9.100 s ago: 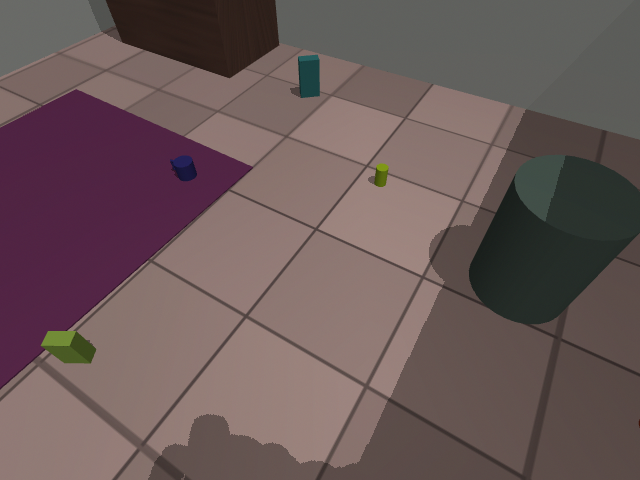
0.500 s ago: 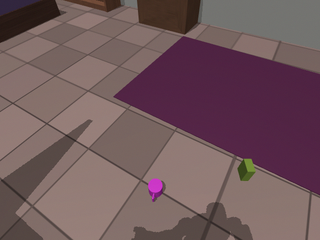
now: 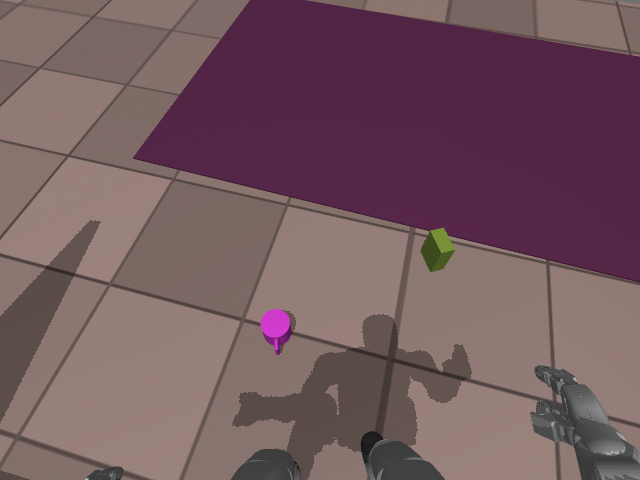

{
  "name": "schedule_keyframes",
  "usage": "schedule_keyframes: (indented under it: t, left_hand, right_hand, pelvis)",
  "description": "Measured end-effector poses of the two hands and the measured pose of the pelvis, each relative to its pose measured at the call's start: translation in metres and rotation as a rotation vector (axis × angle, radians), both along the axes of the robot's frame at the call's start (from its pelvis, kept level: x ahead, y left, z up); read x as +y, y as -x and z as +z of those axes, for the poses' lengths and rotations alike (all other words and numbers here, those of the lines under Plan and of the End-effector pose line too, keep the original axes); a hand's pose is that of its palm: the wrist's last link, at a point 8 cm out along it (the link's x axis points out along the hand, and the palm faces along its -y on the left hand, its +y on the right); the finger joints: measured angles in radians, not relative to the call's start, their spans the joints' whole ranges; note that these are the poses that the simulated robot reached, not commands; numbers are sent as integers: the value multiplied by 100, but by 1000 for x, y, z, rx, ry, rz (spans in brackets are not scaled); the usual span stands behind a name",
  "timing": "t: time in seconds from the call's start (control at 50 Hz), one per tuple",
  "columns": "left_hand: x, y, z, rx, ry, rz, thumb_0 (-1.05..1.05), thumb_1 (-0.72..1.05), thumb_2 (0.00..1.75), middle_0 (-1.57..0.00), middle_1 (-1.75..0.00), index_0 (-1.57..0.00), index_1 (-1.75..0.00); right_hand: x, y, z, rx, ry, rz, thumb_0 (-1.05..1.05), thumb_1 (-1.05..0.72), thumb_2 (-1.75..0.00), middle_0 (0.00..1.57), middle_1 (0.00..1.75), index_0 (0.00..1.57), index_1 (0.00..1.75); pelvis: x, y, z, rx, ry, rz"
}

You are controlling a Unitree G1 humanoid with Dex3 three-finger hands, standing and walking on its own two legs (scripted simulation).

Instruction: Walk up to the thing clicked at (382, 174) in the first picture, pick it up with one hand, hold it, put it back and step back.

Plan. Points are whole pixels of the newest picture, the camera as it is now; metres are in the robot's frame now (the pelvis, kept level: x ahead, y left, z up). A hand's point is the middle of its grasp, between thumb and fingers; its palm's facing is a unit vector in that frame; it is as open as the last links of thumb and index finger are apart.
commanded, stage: walk up
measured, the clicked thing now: out of the picture -0.01 -1.53 -0.72
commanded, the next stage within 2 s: none
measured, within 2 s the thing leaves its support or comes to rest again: neither
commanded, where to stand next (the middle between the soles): +0.05 -0.03 m, yaw -80 degrees
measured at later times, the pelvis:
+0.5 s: pelvis +0.00 +0.01 -0.01, yaw -29 degrees
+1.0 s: pelvis +0.04 +0.03 +0.00, yaw -54 degrees
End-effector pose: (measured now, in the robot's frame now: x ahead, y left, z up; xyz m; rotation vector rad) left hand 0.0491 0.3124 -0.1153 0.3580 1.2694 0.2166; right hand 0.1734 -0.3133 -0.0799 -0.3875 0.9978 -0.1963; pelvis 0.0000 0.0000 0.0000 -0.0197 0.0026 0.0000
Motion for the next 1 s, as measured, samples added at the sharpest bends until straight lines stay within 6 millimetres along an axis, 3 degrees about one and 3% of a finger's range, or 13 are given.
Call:
schedule_keyframes:
  t: [0.12, 0.24, 0.34, 0.46, 0.52, 0.62, 0.72, 0.8, 0.9, 1.0]
  left_hand:
    - [16, -60, 10, -85, 19, -158, 1, 91, 89, -21, -30, -20, -30]
    - [14, -108, 25, -95, 36, -332, 1, 91, 89, -21, -30, -20, -30]
    - [-13, -155, 35, -108, 16, -494, 1, 91, 89, -20, -30, -20, -30]
    - [-70, -212, 39, -227, -4, -665, 1, 91, 89, -21, -30, -20, -30]
    - [-95, -224, 43, -272, 19, -716, 1, 91, 89, -21, -30, -20, -30]
    - [-123, -243, 41, -274, 56, -795, 1, 91, 89, -21, -30, -21, -30]
    - [-140, -273, 25, -269, 91, -873, 1, 90, 89, -21, -30, -21, -30]
    - [-153, -301, 8, -256, 101, -916, 1, 90, 89, -21, -30, -21, -30]
    - [-167, -311, 9, -184, 117, -994, 1, 91, 89, -21, -30, -20, -30]
    - [-178, -308, 11, -121, 108, -1060, 1, 91, 89, -21, -30, -20, -30]
  right_hand:
    - [11, 83, 14, 45, 13, -156, 0, -91, -90, 21, 30, 20, 30]
    - [15, 152, 17, 39, 3, -311, 1, -91, -90, 21, 30, 20, 30]
    - [14, 214, 5, 69, -17, -429, 1, -90, -90, 21, 30, 21, 30]
    - [9, 281, -23, 135, -52, -584, 1, -91, -90, 21, 30, 20, 30]
    - [15, 295, -28, 150, -73, -642, 1, -91, -90, 20, 30, 20, 30]
    - [26, 296, -25, 100, -70, -691, 1, -91, -90, 20, 30, 20, 30]
    - [39, 294, -22, 50, -27, -780, 1, -91, -90, 21, 30, 20, 30]
    - [61, 297, -17, 30, 14, -835, 1, -91, -90, 21, 30, 20, 30]
    - [87, 319, 1, 52, 16, -909, 1, -91, -90, 21, 30, 21, 30]
    - [100, 354, 6, 100, 20, -956, 1, -90, -90, 21, 30, 21, 30]
  pelvis:
    - [21, 10, 11, -23, 17, -122]
    - [33, 7, 15, -18, 20, -251]
    - [32, 4, 11, -8, 12, -359]
    - [17, 3, -6, -13, 18, -465]
    - [14, 0, -6, -32, 12, -537]
    - [14, -13, -5, -44, 11, -625]
    - [24, -32, -14, -45, 13, -711]
    - [32, -40, -20, -51, -1, -787]
    - [35, -40, -6, -35, 21, -873]
    - [33, -38, -3, -14, 17, -944]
